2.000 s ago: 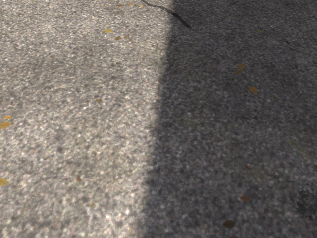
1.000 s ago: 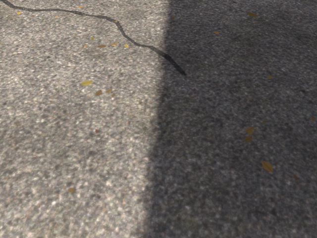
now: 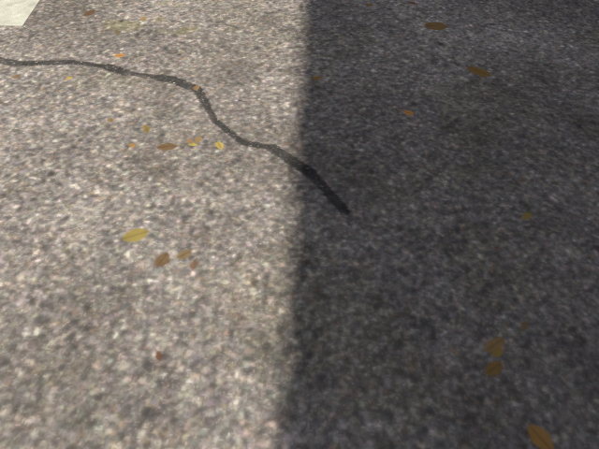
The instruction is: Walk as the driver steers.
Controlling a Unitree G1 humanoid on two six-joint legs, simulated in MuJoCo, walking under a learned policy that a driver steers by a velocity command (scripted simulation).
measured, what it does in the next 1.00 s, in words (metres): walks ahead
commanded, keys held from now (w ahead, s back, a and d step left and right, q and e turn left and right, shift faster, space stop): no key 0.24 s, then w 0.76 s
